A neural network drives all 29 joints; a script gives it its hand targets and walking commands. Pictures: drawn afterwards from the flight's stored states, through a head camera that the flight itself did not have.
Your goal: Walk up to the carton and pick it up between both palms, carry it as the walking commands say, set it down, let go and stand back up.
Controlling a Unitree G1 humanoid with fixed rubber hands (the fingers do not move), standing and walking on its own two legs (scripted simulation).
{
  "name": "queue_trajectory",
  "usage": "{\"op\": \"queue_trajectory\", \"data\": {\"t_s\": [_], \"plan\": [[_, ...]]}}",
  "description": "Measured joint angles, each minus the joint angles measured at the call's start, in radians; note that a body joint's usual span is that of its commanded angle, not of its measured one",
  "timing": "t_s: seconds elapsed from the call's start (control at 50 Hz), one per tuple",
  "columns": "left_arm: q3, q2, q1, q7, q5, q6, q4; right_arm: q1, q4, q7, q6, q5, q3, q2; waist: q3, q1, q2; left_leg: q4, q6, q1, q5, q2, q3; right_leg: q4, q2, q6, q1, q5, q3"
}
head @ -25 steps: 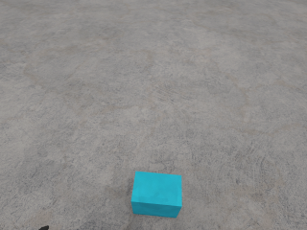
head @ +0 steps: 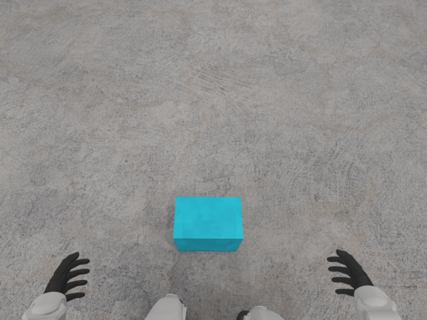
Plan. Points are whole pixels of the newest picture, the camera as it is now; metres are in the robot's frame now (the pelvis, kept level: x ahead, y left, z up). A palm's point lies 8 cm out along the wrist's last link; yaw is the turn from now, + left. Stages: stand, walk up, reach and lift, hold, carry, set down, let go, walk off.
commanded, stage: reach and lift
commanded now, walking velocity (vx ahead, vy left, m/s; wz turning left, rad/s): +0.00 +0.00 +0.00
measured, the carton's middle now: (208, 225) +0.45 +0.06 -0.64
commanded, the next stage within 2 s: none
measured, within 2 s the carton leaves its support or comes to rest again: neither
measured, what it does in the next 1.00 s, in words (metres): lowers itself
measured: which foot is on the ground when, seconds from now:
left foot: down 0.00-1.00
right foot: down 0.00-1.00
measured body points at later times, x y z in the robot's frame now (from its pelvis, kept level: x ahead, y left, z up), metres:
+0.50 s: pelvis -0.05 +0.00 -0.06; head +0.15 +0.01 +0.34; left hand +0.26 +0.30 -0.16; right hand +0.33 -0.23 -0.17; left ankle +0.04 +0.15 -0.72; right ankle +0.02 -0.13 -0.72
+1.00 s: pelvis -0.05 +0.02 -0.10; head +0.24 +0.02 +0.24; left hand +0.41 +0.29 -0.20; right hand +0.45 -0.17 -0.20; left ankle +0.04 +0.15 -0.72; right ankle +0.02 -0.13 -0.72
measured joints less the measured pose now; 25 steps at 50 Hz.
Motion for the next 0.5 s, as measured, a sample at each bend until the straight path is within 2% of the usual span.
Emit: {"op": "queue_trajectory", "data": {"t_s": [0.08, 0.2, 0.34, 0.5], "plan": [[0.03, -0.034, -0.044, -0.016, -0.008, 0.002, -0.006, -0.05, -0.036, -0.003, 0.017, -0.003, 0.003, -0.001, 0.008, 0.003, 0.01, 0.079, 0.004, -0.106, -0.022, 0.006, 0.03, 0.091, 0.005, 0.005, -0.126, -0.017, 0.035], [0.039, -0.052, -0.126, -0.02, -0.016, 0.02, -0.024, -0.185, -0.037, -0.033, 0.041, 0.021, 0.005, -0.024, 0.008, -0.01, 0.025, 0.205, 0.012, -0.266, -0.054, 0.001, 0.041, 0.226, 0.001, 0.011, -0.295, -0.05, 0.055], [0.031, -0.02, -0.264, -0.017, -0.073, 0.045, -0.004, -0.328, -0.01, -0.049, 0.07, 0.064, 0.013, -0.045, -0.026, -0.013, 0.026, 0.296, 0.013, -0.429, -0.058, -0.008, 0.026, 0.32, -0.007, 0.01, -0.452, -0.062, 0.047], [0.034, -0.004, -0.454, 0.003, -0.095, 0.072, 0.016, -0.503, 0.023, -0.056, 0.098, 0.095, 0.009, -0.067, -0.024, -0.012, 0.019, 0.36, 0.008, -0.58, -0.049, -0.008, 0.002, 0.372, -0.005, 0.006, -0.589, -0.052, 0.028]]}}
